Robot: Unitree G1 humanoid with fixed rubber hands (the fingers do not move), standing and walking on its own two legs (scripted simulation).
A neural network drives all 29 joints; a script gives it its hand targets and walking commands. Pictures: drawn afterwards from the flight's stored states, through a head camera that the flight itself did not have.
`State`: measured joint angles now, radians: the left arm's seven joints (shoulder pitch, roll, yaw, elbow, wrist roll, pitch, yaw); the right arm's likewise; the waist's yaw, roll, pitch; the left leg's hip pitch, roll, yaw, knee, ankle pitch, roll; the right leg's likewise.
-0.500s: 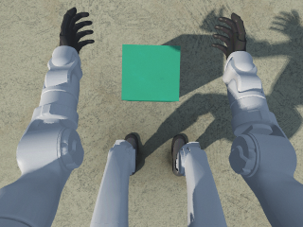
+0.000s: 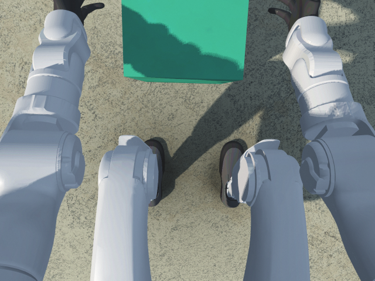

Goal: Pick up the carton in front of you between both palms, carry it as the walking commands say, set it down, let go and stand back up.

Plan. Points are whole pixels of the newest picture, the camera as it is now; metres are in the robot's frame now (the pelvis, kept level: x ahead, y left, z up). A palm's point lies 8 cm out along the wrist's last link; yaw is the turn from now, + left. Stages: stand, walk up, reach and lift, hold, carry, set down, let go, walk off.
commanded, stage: reach and lift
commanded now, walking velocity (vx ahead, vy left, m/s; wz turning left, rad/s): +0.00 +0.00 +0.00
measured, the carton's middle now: (184, 34) +0.53 +0.04 -0.29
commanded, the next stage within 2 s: none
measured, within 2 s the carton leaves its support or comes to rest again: leaves its support in 1.04 s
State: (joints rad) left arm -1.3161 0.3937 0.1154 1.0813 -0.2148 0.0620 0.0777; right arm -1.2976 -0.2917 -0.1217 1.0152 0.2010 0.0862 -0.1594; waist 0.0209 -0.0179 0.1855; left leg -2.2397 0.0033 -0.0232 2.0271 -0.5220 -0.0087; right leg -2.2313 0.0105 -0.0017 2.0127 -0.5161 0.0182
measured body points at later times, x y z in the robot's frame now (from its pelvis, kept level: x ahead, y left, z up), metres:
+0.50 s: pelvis +0.00 +0.01 -0.04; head +0.37 +0.03 +0.21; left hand +0.54 +0.22 -0.23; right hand +0.55 -0.14 -0.22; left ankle +0.12 +0.12 -0.38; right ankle +0.12 -0.12 -0.38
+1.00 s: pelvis -0.01 +0.00 -0.05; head +0.36 +0.03 +0.20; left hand +0.55 +0.19 -0.22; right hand +0.56 -0.11 -0.22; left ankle +0.12 +0.12 -0.38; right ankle +0.12 -0.12 -0.38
